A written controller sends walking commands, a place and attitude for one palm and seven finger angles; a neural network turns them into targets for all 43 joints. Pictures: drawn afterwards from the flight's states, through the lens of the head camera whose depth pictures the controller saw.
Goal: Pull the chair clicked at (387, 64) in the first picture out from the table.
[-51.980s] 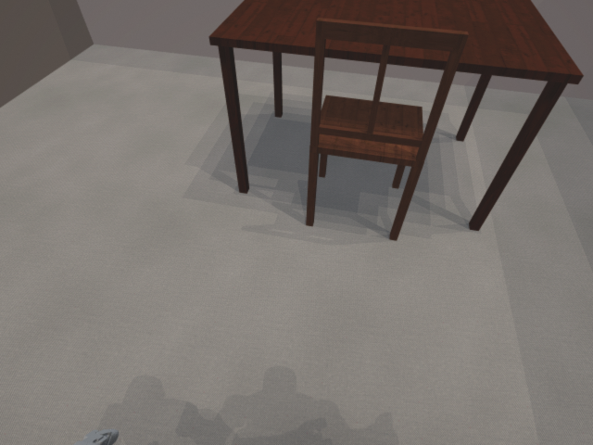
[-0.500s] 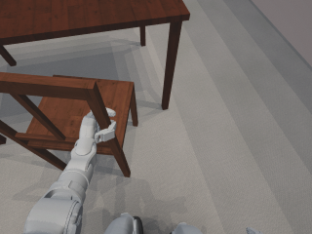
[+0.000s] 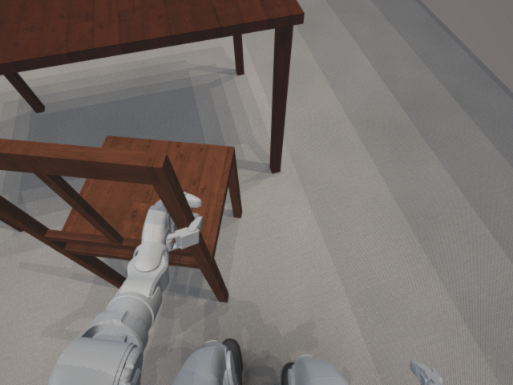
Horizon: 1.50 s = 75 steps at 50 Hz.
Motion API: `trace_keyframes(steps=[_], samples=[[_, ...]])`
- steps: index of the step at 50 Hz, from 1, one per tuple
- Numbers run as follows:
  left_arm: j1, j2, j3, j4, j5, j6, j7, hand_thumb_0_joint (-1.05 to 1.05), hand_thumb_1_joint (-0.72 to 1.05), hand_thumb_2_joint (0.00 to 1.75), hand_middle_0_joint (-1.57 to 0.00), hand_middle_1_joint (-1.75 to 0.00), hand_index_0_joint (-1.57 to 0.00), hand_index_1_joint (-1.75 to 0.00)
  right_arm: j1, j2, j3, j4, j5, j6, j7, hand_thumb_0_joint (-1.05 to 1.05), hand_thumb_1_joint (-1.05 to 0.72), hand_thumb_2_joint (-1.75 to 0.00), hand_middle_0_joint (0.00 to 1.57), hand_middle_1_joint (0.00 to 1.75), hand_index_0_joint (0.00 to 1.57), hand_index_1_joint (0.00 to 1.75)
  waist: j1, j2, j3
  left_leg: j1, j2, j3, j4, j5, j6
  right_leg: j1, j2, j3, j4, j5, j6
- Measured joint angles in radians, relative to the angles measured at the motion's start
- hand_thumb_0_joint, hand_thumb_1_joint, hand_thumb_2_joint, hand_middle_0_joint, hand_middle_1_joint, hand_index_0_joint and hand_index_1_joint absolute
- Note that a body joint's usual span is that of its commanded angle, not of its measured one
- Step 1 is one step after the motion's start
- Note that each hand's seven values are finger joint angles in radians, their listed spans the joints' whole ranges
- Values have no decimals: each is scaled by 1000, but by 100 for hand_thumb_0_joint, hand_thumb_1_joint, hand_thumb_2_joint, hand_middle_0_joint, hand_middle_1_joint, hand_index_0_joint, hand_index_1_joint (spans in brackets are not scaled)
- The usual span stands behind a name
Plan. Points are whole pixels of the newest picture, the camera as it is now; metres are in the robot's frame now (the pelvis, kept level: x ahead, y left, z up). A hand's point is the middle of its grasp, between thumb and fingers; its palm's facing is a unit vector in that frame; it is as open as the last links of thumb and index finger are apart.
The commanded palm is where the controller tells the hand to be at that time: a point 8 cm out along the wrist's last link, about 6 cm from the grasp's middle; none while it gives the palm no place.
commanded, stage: step backward, pulling the chair out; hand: left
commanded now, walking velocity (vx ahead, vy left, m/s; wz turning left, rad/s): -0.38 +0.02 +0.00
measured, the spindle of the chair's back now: (87, 211) +0.41 +0.33 -0.07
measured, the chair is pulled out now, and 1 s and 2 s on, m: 0.31 0.37 0.56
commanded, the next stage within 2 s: stop walking, hand still on the chair in 1.76 s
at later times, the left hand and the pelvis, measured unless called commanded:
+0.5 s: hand (194, 238) +0.35 +0.12 -0.06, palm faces -0.04 -0.99 -0.16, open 5.8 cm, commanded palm +0.35 +0.17 -0.05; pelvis -0.01 +0.01 +0.00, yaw -1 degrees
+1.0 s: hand (196, 264) +0.30 +0.11 -0.05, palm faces -0.03 -0.98 -0.18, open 6.1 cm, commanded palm +0.29 +0.16 -0.05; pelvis -0.08 -0.02 +0.01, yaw -5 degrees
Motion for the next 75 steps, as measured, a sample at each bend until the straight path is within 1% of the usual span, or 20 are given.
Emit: trace_keyframes(steps=[6, 15, 21, 25, 27, 29, 31, 36, 42, 46, 47, 49, 53, 55, 58, 59, 62, 66, 72, 75], samples=[[3, -18, -45, 23, 20, 1, 9, 6, 60, 73, -32, -112, -50, -145, 11, -15, -1, 17, 1, -21, -8, 1, -90, -90, 20, 30, 21, 30, 2, -11, -11, 25, -13, 5, -18, 18, 18, 21, -10, 6, -10, 8, 12], [-22, -4, -56, 2, 18, 38, -7, 5, 60, 73, -31, -116, -50, -145, -2, 26, 27, 11, -15, -51, -5, 1, -90, -90, 20, 30, 21, 29, 20, -28, 16, 24, -15, 27, 8, 11, 30, -2, -35, 3, 51, -6, 13], [-21, -1, -36, -9, 14, 34, -9, 6, 58, 76, -33, -114, -50, -145, -8, 51, 38, 14, -22, -59, 8, 1, -90, -90, 21, 30, 21, 30, 20, -4, 36, 14, 2, 11, 28, 0, 11, 1, -18, -11, 44, 0, 1], [-5, -4, -28, -3, 19, 15, 4, 6, 58, 77, -33, -114, -50, -145, -11, 39, 33, 34, -21, -52, 12, 1, -90, -90, 21, 30, 21, 30, 10, -16, 32, 15, -40, -37, 74, -134, -42, 10, -29, 1, 24, 8, 2], [7, -12, -28, -2, 28, 12, 9, 6, 58, 76, -33, -115, -50, -145, -9, 20, 29, 49, -21, -48, 10, 1, -90, -90, 21, 30, 21, 30, 9, -17, 19, 56, -57, -79, 68, -127, -54, 15, -31, 11, 9, 15, 9], [4, -15, -39, 4, 45, 17, 7, 5, 57, 75, -33, -116, -50, -145, -9, 5, 20, 62, -21, -45, 5, 1, -90, -90, 21, 30, 21, 30, 2, -22, 7, 76, -68, -85, 21, -40, -29, 14, -40, 12, -1, 20, 21], [-9, -10, -57, 11, 57, 24, 3, 5, 57, 74, -33, -118, -50, -145, -9, -1, 12, 62, -18, -38, 4, 1, -90, -90, 21, 30, 21, 30, 11, -41, -2, 75, -77, -71, 3, -38, 1, 2, -49, 25, -6, 28, 31], [-30, 15, -54, 1, 53, 44, -6, 5, 58, 74, -31, -121, -50, -145, -32, 14, 6, 33, -40, -42, 17, 1, -90, -90, 20, 30, 21, 29, 19, -60, 20, 82, -64, -51, -29, -20, 13, -34, -41, 48, 157, -175, 20], [-27, 53, 6, -34, 32, 56, -15, 7, 57, 77, -32, -118, -50, -145, -43, 58, 25, -15, -57, -57, 51, 1, -90, -90, 20, 30, 21, 30, 19, -45, 71, 91, -11, -51, -83, 37, -12, 30, -36, 38, 142, -217, 24], [-15, 66, 38, -66, 18, 65, -28, 8, 55, 80, -35, -116, -50, -145, -26, 67, 31, -24, -54, -60, 63, 1, -90, -90, 21, 30, 21, 30, 31, -23, 79, 51, 16, -63, -63, 55, -39, 129, -43, 34, -24, -117, 25], [-14, 64, 50, -72, 16, 65, -31, 8, 54, 80, -36, -115, -50, -145, -31, 61, 30, -19, -53, -57, 65, 1, -90, -90, 21, 30, 21, 30, 30, 1, 94, 43, 33, -77, -47, 54, -48, 141, -28, 21, -59, -39, 27], [-2, 59, 69, -75, 9, 53, -36, 8, 54, 81, -37, -114, -50, -145, -42, 46, 26, -1, -44, -44, 63, 1, -90, -90, 21, 30, 21, 30, 15, 37, 119, 33, 48, -114, -13, 13, -63, 154, -1, -2, -74, -8, 23], [32, 38, 76, -77, 16, 49, -26, 10, 54, 81, -37, -113, -50, -145, -47, 15, 17, 43, -40, -17, 41, 1, -90, -90, 21, 30, 21, 30, 24, -8, 87, 27, -52, -167, 215, -236, -79, 118, -38, 31, -61, -17, 16], [36, 17, 70, -65, 26, 53, -16, 11, 54, 79, -36, -113, -50, -145, -44, -10, 15, 58, -36, -15, 28, 1, -90, -90, 21, 30, 21, 30, 18, -20, 62, 82, -75, -169, 167, -243, -82, 106, -59, 33, -68, -8, 22], [17, -8, 32, -44, 38, 79, -2, 11, 55, 77, -34, -116, -50, -145, -31, -50, 3, 62, -26, -11, 11, 1, -90, -90, 21, 30, 21, 30, 2, -10, 20, 183, -60, -169, -6, -74, -67, 81, -74, 8, -58, -7, 37], [0, -10, 16, -36, 39, 88, 2, 10, 56, 76, -33, -117, -50, -145, -35, -55, -5, 62, -21, -7, 8, 1, -90, -90, 21, 30, 21, 30, 0, -17, 20, 191, -65, -170, -34, -91, -59, 73, -82, 3, -53, -6, 42], [-34, 4, -19, -35, 37, 109, 2, 10, 57, 74, -30, -119, -50, -145, -48, -49, -13, 32, -23, 6, 10, 1, -91, -90, 20, 30, 20, 29, 15, -53, 33, 186, -76, -154, -63, -103, -53, 46, -94, 17, -52, 42, 36], [-32, 27, -28, -52, 32, 119, -17, 10, 57, 74, -30, -120, -50, -145, -44, -13, -11, -24, -40, 8, 33, 1, -91, -90, 20, 30, 20, 29, 21, -67, 39, 165, -70, -149, -65, -75, -57, 30, -79, 37, 0, -41, 28], [-1, 30, 3, -67, 19, 99, -33, 11, 54, 78, -34, -117, -50, -145, -51, 38, 17, -34, -28, 15, 53, 1, -90, -90, 20, 30, 21, 29, 17, -4, 54, 111, -20, -179, -7, -61, -85, 57, -25, 10, -70, 43, 12], [2, 10, 3, -51, 19, 90, -27, 12, 54, 79, -35, -116, -50, -145, -50, 40, 22, -9, -22, 17, 43, 1, -90, -90, 21, 30, 21, 30, 11, -3, 44, 72, -61, -199, 173, -243, -88, 38, -42, 6, -73, 58, 5]])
